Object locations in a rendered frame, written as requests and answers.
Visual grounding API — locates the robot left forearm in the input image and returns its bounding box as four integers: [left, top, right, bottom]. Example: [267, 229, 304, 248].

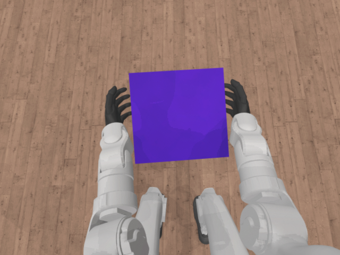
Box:
[83, 122, 138, 255]

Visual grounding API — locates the robot right forearm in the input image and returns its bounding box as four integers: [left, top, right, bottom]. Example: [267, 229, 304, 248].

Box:
[229, 113, 308, 233]

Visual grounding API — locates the robot right hand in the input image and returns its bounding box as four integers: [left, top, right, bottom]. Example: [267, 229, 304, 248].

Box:
[224, 79, 250, 118]

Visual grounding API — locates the robot right upper arm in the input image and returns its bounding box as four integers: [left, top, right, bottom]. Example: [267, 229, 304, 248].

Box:
[239, 202, 340, 255]

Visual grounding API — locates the robot right foot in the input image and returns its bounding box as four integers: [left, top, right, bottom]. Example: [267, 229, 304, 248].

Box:
[193, 195, 209, 244]

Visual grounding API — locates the robot left upper arm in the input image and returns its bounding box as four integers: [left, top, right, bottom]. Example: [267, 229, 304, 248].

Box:
[84, 216, 149, 255]

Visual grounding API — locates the robot left hand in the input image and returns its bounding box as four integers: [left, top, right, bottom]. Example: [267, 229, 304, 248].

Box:
[105, 86, 132, 126]

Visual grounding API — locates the robot left thigh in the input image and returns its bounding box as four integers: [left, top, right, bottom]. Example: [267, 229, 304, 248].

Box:
[135, 192, 167, 255]

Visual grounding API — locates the carton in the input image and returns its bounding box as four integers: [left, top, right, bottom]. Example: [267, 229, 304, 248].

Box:
[129, 67, 229, 164]

